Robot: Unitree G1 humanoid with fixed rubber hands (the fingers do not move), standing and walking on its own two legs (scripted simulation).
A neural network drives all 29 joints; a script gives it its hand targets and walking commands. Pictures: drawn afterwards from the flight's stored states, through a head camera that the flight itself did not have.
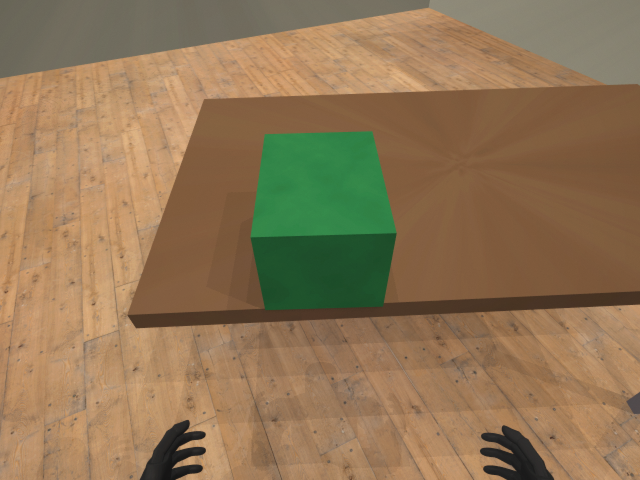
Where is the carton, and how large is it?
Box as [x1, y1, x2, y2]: [250, 131, 396, 309]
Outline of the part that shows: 371,131 265,134 250,237 265,309 382,306 396,232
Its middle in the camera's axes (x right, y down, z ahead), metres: +0.00 -0.05 +0.68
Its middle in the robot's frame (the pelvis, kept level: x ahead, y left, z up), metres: +0.55 +0.05 +0.02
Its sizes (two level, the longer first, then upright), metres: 0.269 0.199 0.174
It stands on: a table, 0.71 m high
